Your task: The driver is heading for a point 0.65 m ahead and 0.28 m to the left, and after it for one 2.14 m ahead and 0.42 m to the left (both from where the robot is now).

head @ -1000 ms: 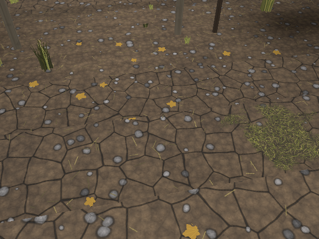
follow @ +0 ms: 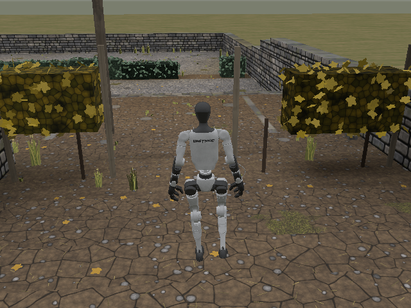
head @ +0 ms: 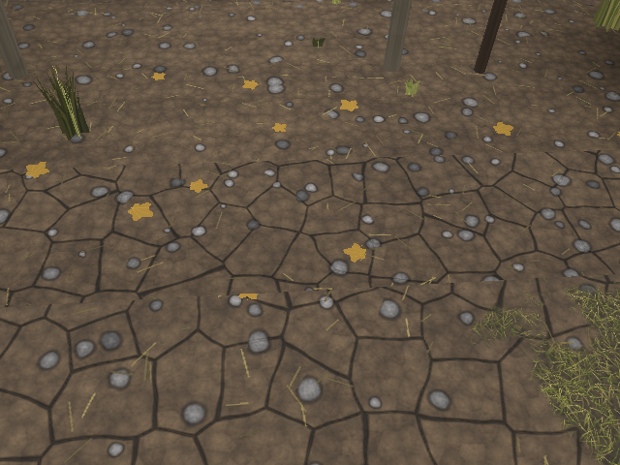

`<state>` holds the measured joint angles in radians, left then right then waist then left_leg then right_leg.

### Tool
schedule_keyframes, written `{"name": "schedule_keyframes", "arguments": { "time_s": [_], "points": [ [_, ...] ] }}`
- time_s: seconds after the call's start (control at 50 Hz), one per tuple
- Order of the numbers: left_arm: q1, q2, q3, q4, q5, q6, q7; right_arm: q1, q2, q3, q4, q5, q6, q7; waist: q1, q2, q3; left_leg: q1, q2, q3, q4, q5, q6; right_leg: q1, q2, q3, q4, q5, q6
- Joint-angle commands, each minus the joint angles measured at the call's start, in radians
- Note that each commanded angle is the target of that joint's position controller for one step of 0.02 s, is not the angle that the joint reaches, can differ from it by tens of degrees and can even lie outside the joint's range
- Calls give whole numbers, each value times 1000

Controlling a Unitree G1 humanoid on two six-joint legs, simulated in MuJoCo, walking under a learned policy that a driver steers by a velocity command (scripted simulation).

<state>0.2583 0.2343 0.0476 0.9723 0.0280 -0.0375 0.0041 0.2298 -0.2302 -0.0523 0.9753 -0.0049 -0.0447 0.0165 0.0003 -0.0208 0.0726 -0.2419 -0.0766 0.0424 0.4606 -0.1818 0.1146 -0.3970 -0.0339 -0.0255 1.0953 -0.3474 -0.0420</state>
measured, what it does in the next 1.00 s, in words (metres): goes down, turning left: right foot, then left foot 0.17 m lower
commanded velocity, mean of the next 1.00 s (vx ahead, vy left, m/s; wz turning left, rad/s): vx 0.45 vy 0.00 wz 0.54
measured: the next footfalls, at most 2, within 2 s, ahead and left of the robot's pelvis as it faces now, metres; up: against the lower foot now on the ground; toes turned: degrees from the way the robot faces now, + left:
right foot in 0.42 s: +0.27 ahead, -0.14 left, +0.00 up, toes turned +11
left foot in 0.86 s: +0.56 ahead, +0.12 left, -0.17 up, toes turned +31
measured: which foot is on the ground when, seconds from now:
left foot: down 0.00-0.42, up 0.44-0.84, down 0.86-1.00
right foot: up 0.00-0.40, down 0.42-0.86, up 0.88-1.00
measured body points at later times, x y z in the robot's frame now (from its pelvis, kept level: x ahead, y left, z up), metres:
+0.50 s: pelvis +0.24 -0.04 -0.03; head +0.24 -0.04 +0.42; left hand +0.25 +0.25 -0.15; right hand +0.38 -0.31 -0.15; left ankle +0.13 +0.05 -0.65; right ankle +0.23 -0.15 -0.74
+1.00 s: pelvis +0.50 +0.05 -0.18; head +0.58 +0.09 +0.26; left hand +0.38 +0.27 -0.32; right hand +0.71 -0.11 -0.33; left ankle +0.52 +0.10 -0.91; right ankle +0.51 -0.11 -0.77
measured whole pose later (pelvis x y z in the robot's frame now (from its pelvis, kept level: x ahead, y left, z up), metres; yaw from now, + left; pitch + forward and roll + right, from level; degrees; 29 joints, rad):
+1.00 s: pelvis +0.50 +0.05 -0.18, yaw +33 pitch +1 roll +2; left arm 0.29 0.20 0.02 0.89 0.03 -0.03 0.04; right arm 0.16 -0.22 -0.04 0.92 -0.01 -0.02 -0.01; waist 0.04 -0.02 0.18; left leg -0.30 -0.18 0.04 0.45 -0.16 0.16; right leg -0.54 -0.08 0.04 1.47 -0.49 0.03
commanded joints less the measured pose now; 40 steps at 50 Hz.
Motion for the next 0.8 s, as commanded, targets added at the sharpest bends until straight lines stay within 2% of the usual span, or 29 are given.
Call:
{"name": "schedule_keyframes", "arguments": {
  "time_s": [0.02,0.08,0.14,0.16,0.18,0.24,0.28,0.32,0.34,0.36,0.38,0.4,0.42,0.44,0.46,0.48,0.5,0.52,0.56,0.58,0.6,0.62,0.64,0.68,0.7,0.74,0.76,0.78,0.8],
  "points": [
    [45,71,18,-46,6,20,4,48,-117,-22,-27,13,-30,-11,32,71,-17,56,250,-340,-290,165,139,-93,-55,53,-112,79,39],
    [-117,79,20,-111,7,28,3,89,-164,-31,-26,21,-30,-21,7,63,-7,45,216,-306,-317,230,130,-113,-32,29,-274,203,77],
    [-177,56,7,-140,10,31,-8,148,-142,-28,-26,2,-17,-14,-17,79,-42,62,194,-279,-277,345,100,-104,-13,16,-285,319,80],
    [-158,74,12,-129,14,31,-11,172,-147,-31,-21,-5,-19,-13,-18,96,-66,116,225,-306,-251,393,111,-133,-30,41,-213,373,64],
    [-161,99,17,-127,9,30,-12,182,-150,-31,-37,-14,-21,-11,-26,76,-85,127,226,-314,-240,355,121,-150,-21,26,-163,386,59],
    [-244,130,19,-160,19,17,-15,215,-159,-35,-53,-20,-14,-19,-47,62,-48,199,245,-372,-182,371,158,-247,-23,42,-135,300,55],
    [-235,142,26,-163,19,12,-30,246,-172,-44,-68,-26,-8,-24,-53,95,-59,278,266,-413,-112,387,197,-300,-28,60,-124,222,40],
    [-254,135,24,-177,20,-1,-39,236,-167,-48,-92,-27,-2,-30,-52,104,-44,269,265,-426,-53,462,187,-275,-13,54,-155,180,33],
    [-220,129,23,-171,20,-7,-40,207,-172,-49,-109,-28,0,-33,-31,116,-46,231,248,-415,-13,532,170,-199,3,46,-191,157,29],
    [-125,125,24,-149,20,-11,-37,135,-181,-50,-134,-28,1,-32,29,122,-69,133,207,-377,64,662,139,-23,33,24,-252,126,18],
    [26,133,34,-114,20,-17,-31,54,-195,-54,-157,-22,-1,-26,118,115,-105,3,162,-340,214,792,108,209,67,-8,-310,109,10],
    [231,144,47,-66,23,-26,-21,-32,-206,-58,-181,0,-12,-23,234,64,-143,-149,130,-336,438,748,87,443,89,-53,-414,181,16],
    [380,210,69,-28,39,-41,-9,-99,-115,-41,-204,5,-31,-26,304,-102,-129,-352,4,-284,818,265,36,590,-60,135,-608,172,-17],
    [305,224,56,-64,15,-55,-14,11,-15,-18,-227,-2,-46,-47,147,-209,-108,-510,-72,-240,1043,-307,26,607,-321,417,-587,626,-48],
    [195,224,53,-99,-8,-54,-21,143,-55,-20,-214,-2,-40,-53,13,-157,-89,-606,-10,-205,1028,-292,15,556,-398,591,-678,712,-116],
    [118,189,48,-124,-8,-64,-25,112,-117,-33,-185,-22,-12,-50,5,-58,-21,-625,42,-190,1014,-279,-7,428,-426,612,-733,480,-197],
    [36,132,32,-150,-11,-70,-27,36,-174,-51,-185,-23,10,-35,-9,38,70,-598,90,-208,924,-215,-25,290,-366,506,-768,366,-198],
    [18,136,30,-132,-8,-73,-23,-11,-181,-56,-209,-27,32,-15,-20,-1,114,-559,113,-191,831,-169,-47,217,-321,395,-783,382,-176],
    [83,159,35,-82,11,-81,-12,-70,-134,-48,-224,-36,68,13,2,-69,126,-520,108,-126,770,10,-50,186,-245,218,-753,469,-154],
    [119,157,34,-74,2,-82,-10,-85,-119,-41,-233,-42,73,20,-1,-55,85,-511,101,-102,755,76,-35,206,-237,182,-750,518,-140],
    [118,101,19,-61,-1,-97,-8,-156,-125,-45,-248,-23,59,22,-3,-37,99,-547,98,-110,588,190,-27,229,-156,82,-738,303,-76],
    [170,98,17,-46,0,-111,-6,-225,-96,-36,-256,-29,50,27,36,-65,87,-548,80,-55,543,292,-18,258,-142,68,-744,246,-67],
    [162,104,20,-43,1,-119,-5,-263,-83,-27,-268,-26,43,34,24,-32,95,-450,67,-26,383,455,-22,160,-107,15,-749,95,-58],
    [139,87,10,-45,5,-116,3,-228,-52,-16,-229,-9,32,61,13,-39,29,-199,53,6,274,769,-1,70,-93,-45,-697,-26,-37],
    [139,88,5,-43,10,-113,6,-226,-60,-16,-212,-5,32,66,12,-25,26,-167,55,10,246,804,3,80,-102,-56,-659,-40,-33],
    [208,86,0,-26,21,-95,9,-291,-61,-7,-209,-14,34,55,55,6,67,-197,57,48,158,787,-3,157,-114,-79,-567,-47,-34],
    [257,77,-6,-11,30,-85,14,-334,-51,1,-221,-29,35,51,83,16,94,-210,56,64,103,757,-11,192,-112,-83,-520,-37,-35],
    [295,73,-8,9,27,-75,23,-360,-42,8,-223,-47,33,46,101,29,118,-210,51,79,41,707,-18,233,-103,-90,-453,26,-36],
    [317,80,-10,21,30,-61,35,-321,-46,10,-203,-60,29,36,93,45,111,-174,43,91,-32,674,-30,279,-85,-109,-328,113,-33]
  ]
}}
